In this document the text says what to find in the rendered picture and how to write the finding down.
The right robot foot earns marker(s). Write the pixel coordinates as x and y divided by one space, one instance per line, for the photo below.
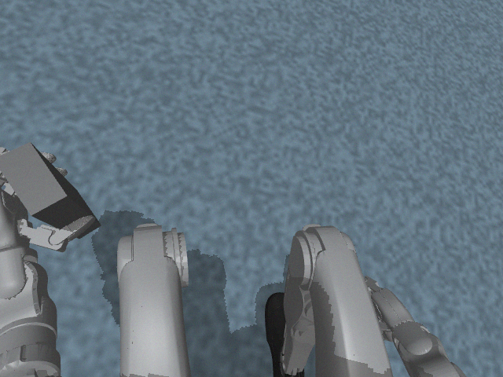
275 329

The carton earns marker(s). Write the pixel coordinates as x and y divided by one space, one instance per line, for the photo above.
42 189

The right robot arm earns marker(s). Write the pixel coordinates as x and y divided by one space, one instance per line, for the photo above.
422 353

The left robot hand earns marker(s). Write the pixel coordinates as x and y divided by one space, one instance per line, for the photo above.
16 230

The left robot arm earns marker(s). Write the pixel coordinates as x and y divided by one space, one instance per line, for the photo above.
28 317

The right robot hand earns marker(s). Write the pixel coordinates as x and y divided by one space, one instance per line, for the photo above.
389 309

